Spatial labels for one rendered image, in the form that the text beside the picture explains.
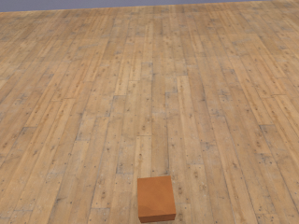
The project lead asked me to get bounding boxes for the carton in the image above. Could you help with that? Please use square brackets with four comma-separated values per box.
[137, 175, 177, 223]

